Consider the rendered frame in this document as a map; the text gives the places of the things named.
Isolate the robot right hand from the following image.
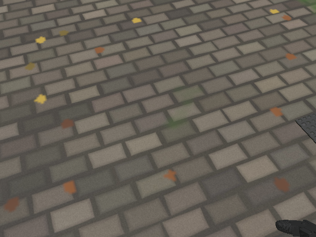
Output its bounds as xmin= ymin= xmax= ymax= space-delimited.
xmin=276 ymin=219 xmax=316 ymax=237

